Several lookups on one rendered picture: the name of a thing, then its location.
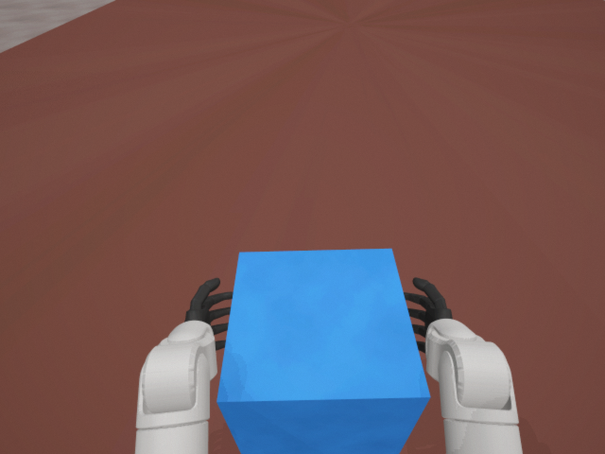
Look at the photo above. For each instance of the robot left forearm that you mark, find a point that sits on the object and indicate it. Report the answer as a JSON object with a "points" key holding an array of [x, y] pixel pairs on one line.
{"points": [[174, 392]]}

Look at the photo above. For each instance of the robot left hand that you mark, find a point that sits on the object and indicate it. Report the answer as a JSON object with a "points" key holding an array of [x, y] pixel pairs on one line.
{"points": [[201, 303]]}

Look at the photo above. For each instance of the carton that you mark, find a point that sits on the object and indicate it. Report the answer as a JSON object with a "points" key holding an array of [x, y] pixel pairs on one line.
{"points": [[320, 355]]}

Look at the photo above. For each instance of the robot right forearm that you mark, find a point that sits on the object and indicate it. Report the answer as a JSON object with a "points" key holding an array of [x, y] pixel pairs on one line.
{"points": [[476, 390]]}

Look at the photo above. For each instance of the robot right hand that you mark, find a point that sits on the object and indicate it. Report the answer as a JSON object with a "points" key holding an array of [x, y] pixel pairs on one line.
{"points": [[434, 304]]}

